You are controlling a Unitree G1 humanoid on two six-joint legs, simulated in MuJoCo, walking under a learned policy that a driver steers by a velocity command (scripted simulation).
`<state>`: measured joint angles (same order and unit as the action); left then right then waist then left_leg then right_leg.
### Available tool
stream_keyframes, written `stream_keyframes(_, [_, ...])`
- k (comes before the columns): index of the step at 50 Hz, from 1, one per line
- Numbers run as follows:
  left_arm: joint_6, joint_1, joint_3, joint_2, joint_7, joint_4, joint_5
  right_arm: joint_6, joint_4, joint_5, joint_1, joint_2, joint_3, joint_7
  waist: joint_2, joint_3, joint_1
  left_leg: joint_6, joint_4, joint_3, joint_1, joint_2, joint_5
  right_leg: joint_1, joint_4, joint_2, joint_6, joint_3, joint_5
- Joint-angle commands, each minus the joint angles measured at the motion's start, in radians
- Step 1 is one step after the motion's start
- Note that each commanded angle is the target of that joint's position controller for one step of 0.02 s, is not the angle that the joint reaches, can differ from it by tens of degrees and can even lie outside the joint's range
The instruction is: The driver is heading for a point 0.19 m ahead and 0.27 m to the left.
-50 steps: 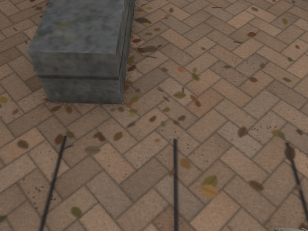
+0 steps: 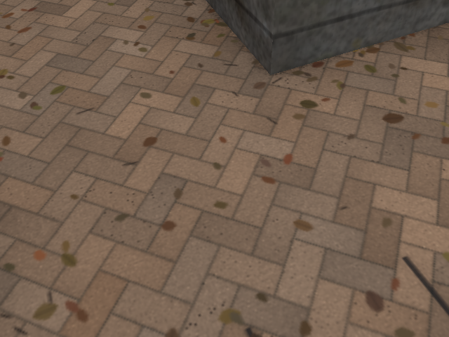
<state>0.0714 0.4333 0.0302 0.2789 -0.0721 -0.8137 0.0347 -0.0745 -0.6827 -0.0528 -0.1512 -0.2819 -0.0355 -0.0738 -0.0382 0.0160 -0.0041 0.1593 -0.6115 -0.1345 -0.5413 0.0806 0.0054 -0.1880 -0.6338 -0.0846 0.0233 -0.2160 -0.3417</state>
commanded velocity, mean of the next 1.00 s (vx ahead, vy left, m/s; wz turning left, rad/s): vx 0.80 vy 0.00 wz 0.93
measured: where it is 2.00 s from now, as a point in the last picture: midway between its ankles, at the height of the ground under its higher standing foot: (119, 219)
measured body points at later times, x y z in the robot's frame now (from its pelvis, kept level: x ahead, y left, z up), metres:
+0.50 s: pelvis +0.42 -0.06 +0.02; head +0.43 -0.05 +0.47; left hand +0.43 +0.25 -0.06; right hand +0.65 -0.26 -0.08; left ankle +0.27 -0.01 -0.58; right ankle +0.52 -0.18 -0.70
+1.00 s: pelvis +0.69 +0.12 +0.02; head +0.73 +0.17 +0.46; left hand +0.57 +0.42 -0.07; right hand +1.01 +0.10 -0.08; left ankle +0.72 +0.22 -0.70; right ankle +0.85 +0.00 -0.61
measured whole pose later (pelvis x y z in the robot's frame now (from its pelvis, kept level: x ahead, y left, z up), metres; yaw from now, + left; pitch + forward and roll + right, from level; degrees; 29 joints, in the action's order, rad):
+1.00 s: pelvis +0.69 +0.12 +0.02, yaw +59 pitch +1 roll +0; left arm 0.08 0.10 0.02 0.30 -0.03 -0.62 0.01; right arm -0.01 -0.60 0.00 -0.20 -0.32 -0.07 -0.03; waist 0.00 0.12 0.02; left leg 0.15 -0.50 0.06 -0.43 0.19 0.07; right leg 0.57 -1.26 0.02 0.08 0.16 -0.45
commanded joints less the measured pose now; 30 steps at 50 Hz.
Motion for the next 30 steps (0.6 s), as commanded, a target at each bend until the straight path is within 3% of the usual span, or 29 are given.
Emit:
stream_keyframes(1, [0.057,-0.283,-0.018,-0.050,0.044,0.234,-0.009,0.020,-0.154,0.057,-0.602,-0.138,-0.047,0.029,-0.366,-0.096,0.205,0.153,-0.093,0.351,0.880,-0.092,-0.065,0.953,-1.257,-0.043,0.045,0.228,-0.277])
stream_keyframes(2, [0.094,-0.167,-0.043,-0.059,0.074,0.294,-0.069,0.005,-0.066,0.071,-0.431,-0.116,-0.039,0.034,-0.300,-0.231,0.086,0.313,0.113,0.818,0.917,-0.251,0.469,1.148,-1.285,-0.025,0.004,0.401,-0.281])
stream_keyframes(3, [0.121,-0.229,-0.030,0.054,0.096,0.317,-0.076,0.004,-0.010,0.059,-0.385,-0.088,-0.044,0.042,-0.053,-0.180,0.102,0.291,0.354,0.967,0.809,-0.300,0.740,1.134,-1.107,0.014,-0.065,0.421,-0.148])
stream_keyframes(4, [0.125,-0.235,-0.022,0.075,0.107,0.321,-0.066,-0.006,0.015,0.055,-0.287,-0.102,-0.045,0.045,0.149,-0.054,0.003,0.249,0.433,0.973,0.583,-0.307,0.767,1.067,-0.932,0.058,-0.096,0.402,-0.041])
stream_keyframes(5, [0.112,-0.225,-0.023,0.070,0.100,0.302,-0.041,-0.019,0.046,0.057,-0.199,-0.115,-0.047,0.046,0.207,0.015,-0.050,0.245,0.450,0.941,0.392,-0.262,0.704,0.979,-0.821,0.090,-0.083,0.410,0.000])
stream_keyframes(6, [0.096,-0.213,-0.019,0.081,0.089,0.292,-0.026,-0.023,0.065,0.060,-0.143,-0.128,-0.050,0.051,0.196,0.062,-0.075,0.243,0.460,0.875,0.262,-0.211,0.619,0.920,-0.750,0.110,-0.054,0.414,0.017])
stream_keyframes(7, [0.080,-0.209,-0.011,0.108,0.074,0.284,-0.024,-0.024,0.073,0.059,-0.122,-0.120,-0.048,0.057,0.184,0.086,-0.086,0.231,0.463,0.794,0.169,-0.169,0.540,0.872,-0.671,0.135,-0.025,0.405,0.033])
stream_keyframes(8, [0.071,-0.227,-0.009,0.113,0.060,0.288,-0.019,-0.025,0.067,0.048,-0.117,-0.108,-0.044,0.065,0.167,0.103,-0.085,0.215,0.454,0.707,0.082,-0.129,0.458,0.819,-0.559,0.152,-0.001,0.380,0.052])
stream_keyframes(10, [0.066,-0.351,-0.025,0.072,0.049,0.337,0.005,-0.022,0.050,0.019,-0.134,-0.110,-0.046,0.086,0.098,0.112,-0.029,0.176,0.435,0.546,-0.056,-0.051,0.297,0.673,-0.302,0.140,0.039,0.312,0.211])
stream_keyframes(12, [0.062,-0.444,-0.035,0.025,0.052,0.373,-0.015,-0.012,0.024,0.001,-0.169,-0.138,-0.058,0.098,0.016,0.069,0.037,0.115,0.396,0.491,-0.104,-0.006,0.313,0.496,-0.084,0.087,0.068,0.268,0.368])
stream_keyframes(15, [0.060,-0.444,0.000,0.074,0.051,0.371,-0.074,0.005,-0.003,-0.009,-0.225,-0.128,-0.061,0.102,-0.056,0.002,0.067,0.065,0.285,0.575,0.104,-0.032,0.416,0.456,0.089,0.056,0.103,0.331,0.379])
stream_keyframes(16, [0.064,-0.433,0.013,0.093,0.052,0.364,-0.085,0.012,-0.006,-0.007,-0.231,-0.114,-0.060,0.103,-0.070,-0.009,0.059,0.048,0.230,0.594,0.180,-0.046,0.412,0.452,0.125,0.063,0.097,0.346,0.346])
stream_keyframes(17, [0.068,-0.377,0.031,0.115,0.053,0.346,-0.091,0.018,-0.003,0.001,-0.226,-0.102,-0.058,0.101,-0.081,-0.039,0.023,0.024,0.150,0.600,0.231,-0.057,0.364,0.405,0.137,0.067,0.077,0.344,0.288])
stream_keyframes(18, [0.073,-0.241,0.057,0.146,0.053,0.321,-0.093,0.018,0.009,0.013,-0.202,-0.094,-0.055,0.092,-0.085,-0.112,-0.063,-0.014,-0.016,0.574,0.236,-0.043,0.230,0.267,0.117,0.084,0.047,0.333,0.225])
stream_keyframes(19, [0.073,-0.013,0.077,0.188,0.050,0.282,-0.086,0.016,0.043,0.037,-0.178,-0.022,-0.031,0.080,-0.015,-0.270,-0.167,-0.057,-0.344,0.494,0.103,-0.015,0.235,-0.032,0.056,0.215,-0.005,0.443,0.075])
stream_keyframes(20, [0.065,0.068,0.087,0.289,0.060,0.267,-0.032,0.004,0.086,0.016,-0.330,0.105,0.005,0.075,0.410,-0.402,-0.076,-0.095,-0.716,0.389,-0.182,0.068,0.630,-0.307,0.240,0.456,-0.146,0.986,-0.233])
stream_keyframes(21, [0.060,0.026,0.093,0.277,0.075,0.260,-0.032,0.001,0.100,-0.035,-0.343,0.022,0.008,0.080,0.518,-0.357,-0.061,-0.098,-0.890,0.323,-0.392,-0.041,0.502,-0.265,0.375,0.551,-0.225,1.310,-0.647])
stream_keyframes(22, [0.055,-0.041,0.078,0.179,0.069,0.279,-0.039,0.011,0.093,-0.025,-0.219,-0.057,-0.009,0.088,0.314,-0.180,-0.101,-0.108,-0.945,0.284,-0.443,-0.087,0.386,-0.134,0.385,0.490,-0.199,1.147,-0.598])
stream_keyframes(23, [0.045,-0.057,0.067,0.144,0.065,0.259,-0.034,0.017,0.107,0.008,-0.127,-0.083,-0.017,0.084,0.164,-0.092,-0.110,-0.106,-0.916,0.251,-0.418,-0.121,0.319,-0.018,0.361,0.440,-0.169,0.927,-0.366])
stream_keyframes(24, [0.042,-0.063,0.062,0.127,0.066,0.238,-0.024,0.020,0.126,0.033,-0.059,-0.077,-0.021,0.077,0.069,-0.029,-0.105,-0.103,-0.868,0.247,-0.373,-0.152,0.286,0.087,0.355,0.386,-0.150,0.767,-0.167])
stream_keyframes(25, [0.043,-0.087,0.054,0.106,0.065,0.212,-0.017,0.024,0.145,0.028,-0.043,-0.068,-0.025,0.067,0.094,0.010,-0.072,-0.102,-0.819,0.257,-0.336,-0.182,0.261,0.164,0.361,0.354,-0.142,0.657,-0.054])
stream_keyframes(27, [0.047,-0.094,0.038,0.043,0.072,0.164,-0.029,0.043,0.159,0.004,-0.034,-0.043,-0.023,0.054,0.146,0.031,-0.047,-0.095,-0.782,0.247,-0.321,-0.213,0.262,0.207,0.380,0.319,-0.122,0.506,0.072])
stream_keyframes(28, [0.048,-0.089,0.037,0.037,0.074,0.141,-0.036,0.051,0.168,0.002,-0.026,-0.030,-0.019,0.049,0.141,0.040,-0.036,-0.093,-0.771,0.244,-0.340,-0.223,0.253,0.215,0.386,0.320,-0.120,0.460,0.131])
stream_keyframes(30, [0.049,-0.093,0.044,0.067,0.072,0.114,-0.034,0.055,0.183,0.013,-0.001,-0.024,-0.011,0.039,0.115,0.066,-0.021,-0.104,-0.734,0.238,-0.376,-0.228,0.188,0.233,0.413,0.329,-0.128,0.367,0.247])
Velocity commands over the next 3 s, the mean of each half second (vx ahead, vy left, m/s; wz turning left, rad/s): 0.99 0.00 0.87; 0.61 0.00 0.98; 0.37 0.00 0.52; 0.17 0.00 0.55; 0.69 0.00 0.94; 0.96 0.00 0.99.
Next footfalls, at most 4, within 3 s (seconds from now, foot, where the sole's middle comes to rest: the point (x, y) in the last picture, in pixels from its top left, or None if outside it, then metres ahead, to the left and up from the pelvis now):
0.38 right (298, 317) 0.56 -0.16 -0.74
0.82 left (163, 260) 0.75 0.25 -0.74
1.26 right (182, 207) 0.96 0.21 -0.74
1.72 left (100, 248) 0.80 0.47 -0.74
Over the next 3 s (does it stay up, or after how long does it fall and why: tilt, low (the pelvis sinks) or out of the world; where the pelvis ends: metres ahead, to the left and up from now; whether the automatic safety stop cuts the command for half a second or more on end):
stays up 0.63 0.73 0.05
